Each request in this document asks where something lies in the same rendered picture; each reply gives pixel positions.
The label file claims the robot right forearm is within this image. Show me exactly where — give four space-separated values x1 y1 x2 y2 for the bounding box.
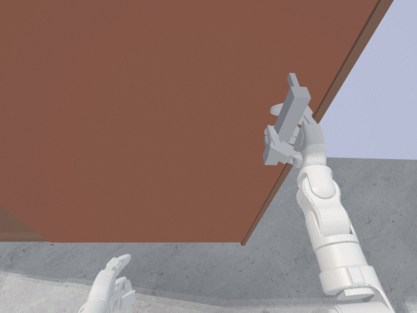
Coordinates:
296 164 395 313

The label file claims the robot left forearm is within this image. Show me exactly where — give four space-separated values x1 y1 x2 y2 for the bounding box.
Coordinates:
78 299 110 313

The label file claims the robot left hand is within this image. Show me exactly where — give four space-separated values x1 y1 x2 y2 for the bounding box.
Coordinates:
87 254 135 313

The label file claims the handle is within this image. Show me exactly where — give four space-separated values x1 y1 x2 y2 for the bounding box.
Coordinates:
263 73 311 165

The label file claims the wardrobe door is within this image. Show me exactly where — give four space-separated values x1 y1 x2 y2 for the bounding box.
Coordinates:
0 0 378 243
0 205 36 232

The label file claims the robot right hand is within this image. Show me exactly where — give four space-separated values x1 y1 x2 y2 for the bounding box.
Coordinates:
264 103 326 174

